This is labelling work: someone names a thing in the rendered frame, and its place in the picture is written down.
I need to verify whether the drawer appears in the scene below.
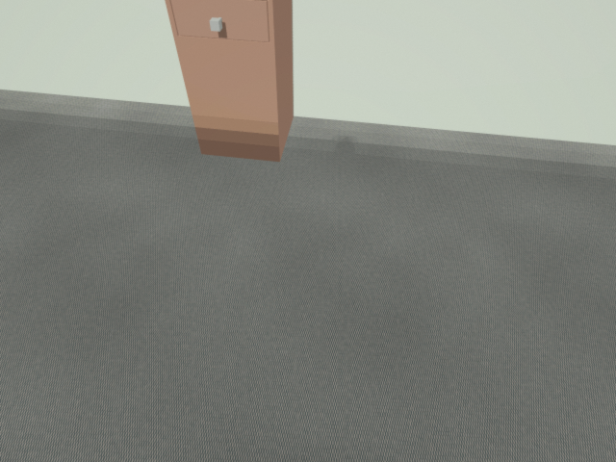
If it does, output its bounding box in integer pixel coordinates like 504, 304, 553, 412
171, 0, 270, 42

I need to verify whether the handle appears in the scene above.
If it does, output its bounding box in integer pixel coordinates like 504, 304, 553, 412
210, 17, 222, 32

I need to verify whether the cabinet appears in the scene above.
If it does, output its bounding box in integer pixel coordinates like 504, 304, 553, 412
165, 0, 294, 162

